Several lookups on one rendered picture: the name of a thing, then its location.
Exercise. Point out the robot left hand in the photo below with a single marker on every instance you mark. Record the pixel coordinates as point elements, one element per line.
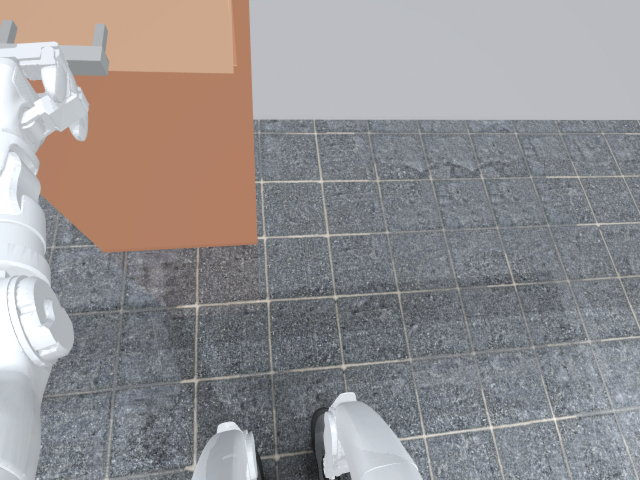
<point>33,116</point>

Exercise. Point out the left robot upper arm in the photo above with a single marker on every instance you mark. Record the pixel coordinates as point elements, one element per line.
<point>34,332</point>

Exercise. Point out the cabinet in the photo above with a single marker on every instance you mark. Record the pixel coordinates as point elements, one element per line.
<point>168,161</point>

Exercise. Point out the robot thigh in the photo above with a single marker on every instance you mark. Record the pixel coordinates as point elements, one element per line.
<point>228,455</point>
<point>373,452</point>

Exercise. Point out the handle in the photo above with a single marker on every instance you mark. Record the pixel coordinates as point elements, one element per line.
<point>82,60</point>

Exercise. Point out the drawer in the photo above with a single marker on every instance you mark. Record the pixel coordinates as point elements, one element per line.
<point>190,36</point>

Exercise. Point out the right robot thigh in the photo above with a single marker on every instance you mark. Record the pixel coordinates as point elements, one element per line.
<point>373,452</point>

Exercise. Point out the robot left forearm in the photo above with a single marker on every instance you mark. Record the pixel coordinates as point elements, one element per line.
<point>22,220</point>

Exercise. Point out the left robot thigh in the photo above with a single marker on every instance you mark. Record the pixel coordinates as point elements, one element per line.
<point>228,455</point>

